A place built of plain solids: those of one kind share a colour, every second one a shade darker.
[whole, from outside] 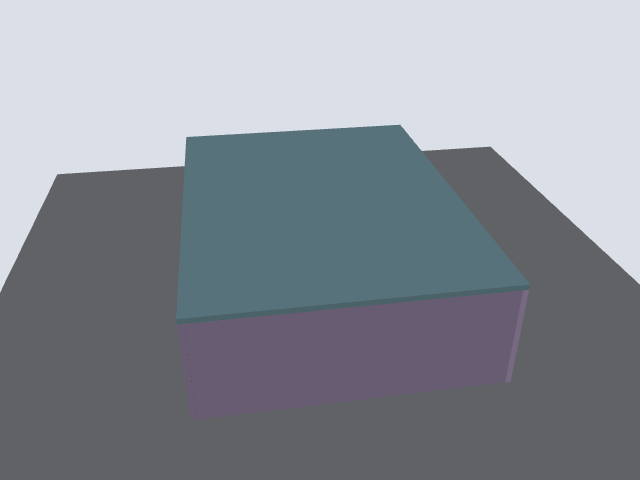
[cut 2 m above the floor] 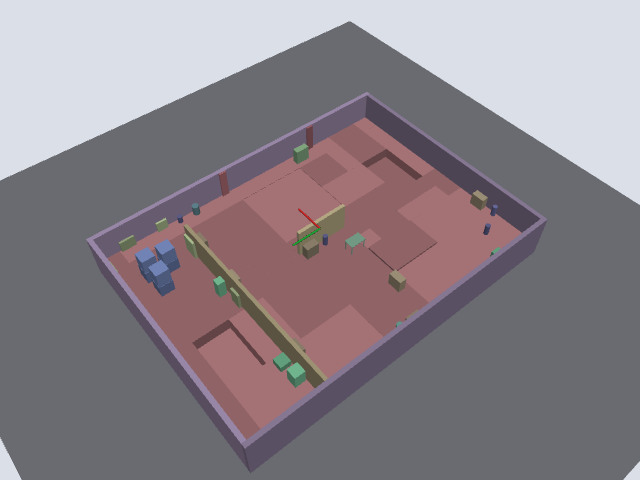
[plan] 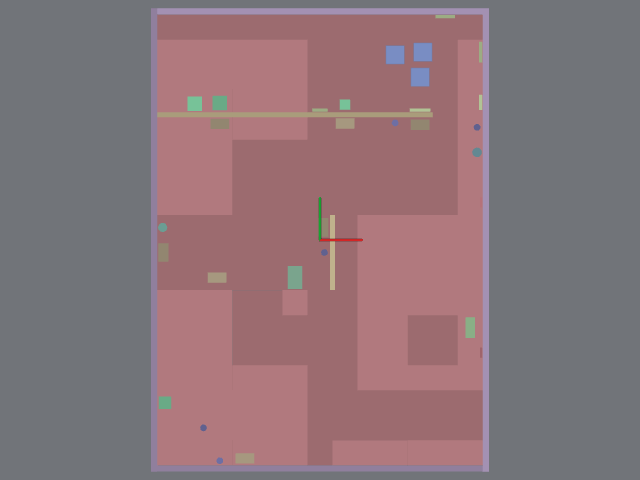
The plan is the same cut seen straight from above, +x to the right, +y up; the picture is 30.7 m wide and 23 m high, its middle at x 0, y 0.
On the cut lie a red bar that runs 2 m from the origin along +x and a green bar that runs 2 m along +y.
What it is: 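A museum's exhibition hall between two shows, on a module of 1.2 m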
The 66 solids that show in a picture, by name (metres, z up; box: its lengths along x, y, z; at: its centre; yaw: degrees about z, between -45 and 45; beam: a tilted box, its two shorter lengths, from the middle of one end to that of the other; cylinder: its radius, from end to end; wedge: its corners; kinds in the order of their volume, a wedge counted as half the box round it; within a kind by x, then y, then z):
{
 "floor_1": {"box": [3.6, 21.6, 1.19], "at": [-6.0, 0.0, 0.55]},
 "floor_2": {"box": [8.4, 2.4, 1.19], "at": [-3.6, -8.4, 0.55]},
 "floor_3": {"box": [2.4, 4.8, 1.19], "at": [-3.0, -8.4, 0.55]},
 "floor_4": {"box": [2.4, 3.6, 1.33], "at": [-3.0, -4.2, 0.61]},
 "floor_5": {"box": [9.6, 3.6, 1.19], "at": [-3.0, -0.6, 0.55]},
 "floor_6": {"box": [3.62, 3.62, 1.19], "at": [-2.4, 3.0, 0.55]},
 "floor_7": {"box": [3.6, 2.4, 1.19], "at": [-2.4, 6.0, 0.55]},
 "floor_8": {"box": [3.62, 2.42, 0.3], "at": [-2.4, 8.4, 0.1]},
 "floor_9": {"box": [1.2, 12.0, 1.19], "at": [-1.2, -4.8, 0.55]},
 "floor_10": {"box": [15.6, 1.2, 1.19], "at": [0.0, -10.2, 0.55]},
 "floor_11": {"box": [15.6, 1.2, 1.19], "at": [0.0, -6.6, 0.55]},
 "floor_12": {"box": [3.6, 1.2, 1.19], "at": [0.0, -3.0, 0.55]},
 "floor_13": {"box": [1.2, 21.6, 1.19], "at": [0.0, 0.0, 0.55]},
 "floor_14": {"box": [15.6, 2.4, 1.19], "at": [0.0, 6.0, 0.55]},
 "floor_15": {"box": [15.6, 1.2, 1.19], "at": [0.0, 10.2, 0.55]},
 "floor_16": {"box": [1.2, 18.0, 1.19], "at": [1.2, 1.8, 0.55]},
 "floor_17": {"box": [3.6, 1.2, 1.19], "at": [2.4, -10.2, 0.55]},
 "floor_18": {"box": [3.62, 2.42, 0.43], "at": [2.4, -8.4, 0.17]},
 "floor_19": {"box": [2.4, 3.6, 1.19], "at": [3.0, -5.4, 0.55]},
 "floor_20": {"box": [9.6, 2.4, 1.19], "at": [3.0, -4.8, 0.55]},
 "floor_21": {"box": [8.4, 3.6, 1.19], "at": [3.6, 3.0, 0.55]},
 "floor_22": {"box": [8.4, 2.4, 1.19], "at": [3.6, 8.4, 0.55]},
 "floor_23": {"box": [4.82, 4.82, 1.16], "at": [4.2, -1.2, 0.53]},
 "floor_24": {"box": [4.8, 9.6, 1.19], "at": [4.2, 6.0, 0.55]},
 "floor_25": {"box": [2.4, 7.2, 1.19], "at": [5.4, -7.2, 0.55]},
 "floor_26": {"box": [3.6, 2.4, 1.19], "at": [6.0, -8.4, 0.55]},
 "floor_27": {"box": [1.2, 21.6, 1.19], "at": [7.2, 0.0, 0.55]},
 "wall_1": {"box": [0.3, 22.2, 5.77], "at": [-7.95, 0.0, 2.83]},
 "wall_2": {"box": [15.6, 0.3, 5.77], "at": [0.0, -10.95, 2.83]},
 "wall_3": {"box": [15.6, 0.3, 5.77], "at": [0.0, 10.95, 2.83]},
 "wall_4": {"box": [0.3, 22.2, 5.77], "at": [7.95, 0.0, 2.83]},
 "roof_1": {"box": [16.2, 22.2, 0.3], "at": [0.0, 0.0, 5.87]},
 "screen_1": {"box": [13.2, 0.24, 3.0], "at": [-1.2, 6.0, 2.64]},
 "screen_2": {"box": [0.24, 3.6, 3.0], "at": [0.6, -0.6, 2.64]},
 "vitrine_1": {"box": [0.9, 0.9, 0.84], "at": [3.6, 8.87, 1.56]},
 "vitrine_2": {"box": [0.86, 0.86, 1.08], "at": [3.6, 8.87, 2.52]},
 "vitrine_3": {"box": [0.9, 0.9, 0.86], "at": [4.8, 7.8, 1.57]},
 "vitrine_4": {"box": [0.86, 0.86, 1.0], "at": [4.8, 7.8, 2.5]},
 "vitrine_5": {"box": [0.9, 0.9, 0.94], "at": [4.93, 9.0, 1.61]},
 "vitrine_6": {"box": [0.86, 0.86, 1.0], "at": [4.93, 9.0, 2.58]},
 "trolley_1": {"box": [0.5, 0.9, 0.91], "at": [-7.51, -0.6, 1.59]},
 "trolley_2": {"box": [0.9, 0.5, 0.9], "at": [-4.93, -1.8, 1.59]},
 "trolley_3": {"box": [0.9, 0.5, 0.86], "at": [-4.8, 5.57, 1.57]},
 "trolley_4": {"box": [0.9, 0.5, 0.88], "at": [-3.6, -10.46, 1.58]},
 "trolley_5": {"box": [0.5, 0.9, 0.9], "at": [0.15, 0.6, 1.59]},
 "trolley_6": {"box": [0.9, 0.5, 0.9], "at": [1.2, 5.58, 1.59]},
 "trolley_7": {"box": [0.9, 0.5, 0.94], "at": [4.8, 5.52, 1.61]},
 "plinth_1": {"box": [0.6, 0.6, 0.8], "at": [-7.43, -7.8, 1.54]},
 "plinth_2": {"box": [0.7, 0.7, 1.0], "at": [-6.0, 6.53, 1.64]},
 "plinth_3": {"box": [0.7, 0.7, 0.45], "at": [-4.8, 6.56, 1.37]},
 "plinth_4": {"box": [0.5, 0.5, 1.2], "at": [1.2, 6.48, 1.74]},
 "pictures_1": {"box": [0.74, 0.16, 1.15], "at": [0.0, 6.22, 1.72]},
 "pictures_2": {"box": [1.0, 0.16, 1.4], "at": [4.8, 6.22, 1.84]},
 "pictures_3": {"box": [0.94, 0.16, 1.13], "at": [6.0, 10.7, 1.71]},
 "pictures_4": {"box": [0.16, 0.73, 0.73], "at": [7.7, 6.6, 1.51]},
 "pictures_5": {"box": [0.16, 1.0, 0.79], "at": [7.7, 9.0, 1.53]},
 "raildolly_1": {"box": [0.45, 1.0, 1.07], "at": [7.2, -4.2, 1.68]},
 "ladder_1": {"box": [0.12, 0.5, 1.98], "at": [7.72, -5.4, 2.13]},
 "ladder_2": {"box": [0.12, 0.5, 2.26], "at": [7.72, 1.8, 2.27]},
 "buckets_1": {"cylinder": 0.16, "from": [-5.58, -9.0, 1.14], "to": [-5.58, -9.0, 1.9]},
 "buckets_2": {"cylinder": 0.16, "from": [-4.8, -10.58, 1.14], "to": [-4.8, -10.58, 1.9]},
 "buckets_3": {"cylinder": 0.16, "from": [0.21, -0.6, 1.14], "to": [0.21, -0.6, 1.9]},
 "buckets_4": {"cylinder": 0.16, "from": [7.53, 5.4, 1.14], "to": [7.53, 5.4, 1.64]},
 "roll_1": {"cylinder": 0.22, "from": [-7.54, 0.6, 1.14], "to": [-7.54, 0.6, 2.43]},
 "bin_1": {"cylinder": 0.23, "from": [7.53, 4.2, 1.14], "to": [7.53, 4.2, 1.82]},
 "table_1": {"box": [0.7, 1.1, 0.04], "at": [-1.2, -1.8, 1.87]}
}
